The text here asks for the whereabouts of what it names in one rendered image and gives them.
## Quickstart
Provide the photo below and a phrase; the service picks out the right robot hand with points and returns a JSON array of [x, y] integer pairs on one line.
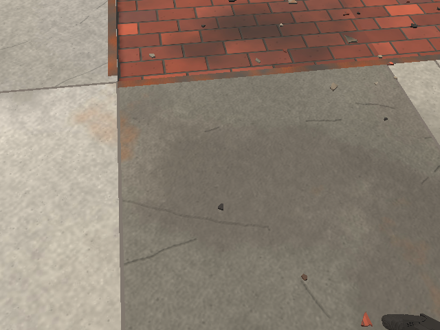
[[409, 322]]

